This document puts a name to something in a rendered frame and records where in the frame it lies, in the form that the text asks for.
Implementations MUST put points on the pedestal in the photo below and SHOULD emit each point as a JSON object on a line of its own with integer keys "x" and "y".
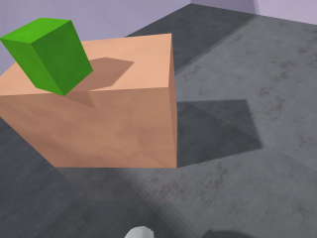
{"x": 121, "y": 115}

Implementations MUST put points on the robot left thigh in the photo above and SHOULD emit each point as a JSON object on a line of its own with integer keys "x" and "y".
{"x": 140, "y": 232}

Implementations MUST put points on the carton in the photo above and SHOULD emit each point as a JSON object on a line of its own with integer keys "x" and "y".
{"x": 50, "y": 53}

